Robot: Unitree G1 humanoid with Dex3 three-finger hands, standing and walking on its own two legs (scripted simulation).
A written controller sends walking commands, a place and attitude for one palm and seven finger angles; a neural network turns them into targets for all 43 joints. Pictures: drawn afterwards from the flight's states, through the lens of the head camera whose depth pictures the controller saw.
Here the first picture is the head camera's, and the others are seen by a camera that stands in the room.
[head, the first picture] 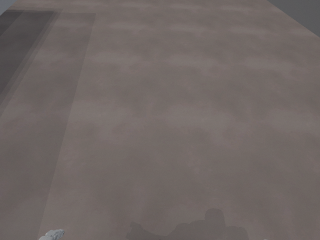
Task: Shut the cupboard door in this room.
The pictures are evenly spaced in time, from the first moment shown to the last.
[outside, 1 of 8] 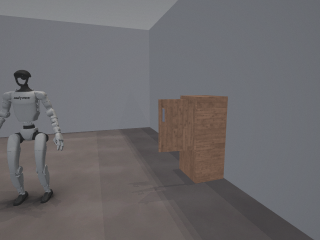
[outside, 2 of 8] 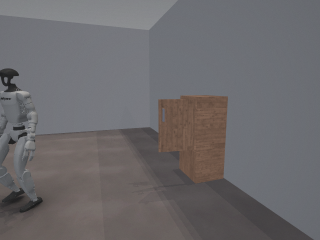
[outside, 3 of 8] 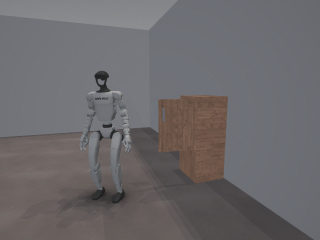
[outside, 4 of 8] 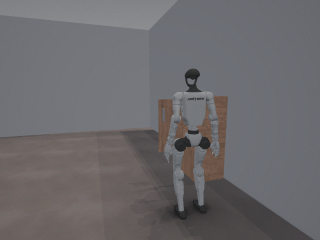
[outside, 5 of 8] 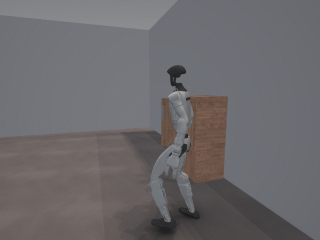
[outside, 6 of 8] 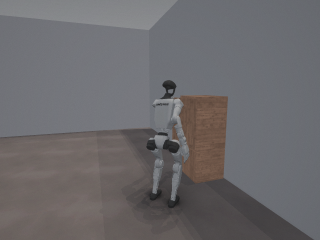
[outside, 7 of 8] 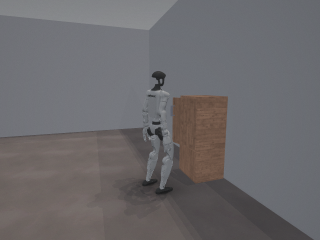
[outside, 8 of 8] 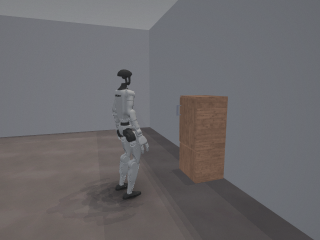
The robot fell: no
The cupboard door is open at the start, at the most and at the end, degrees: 82 82 0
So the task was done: yes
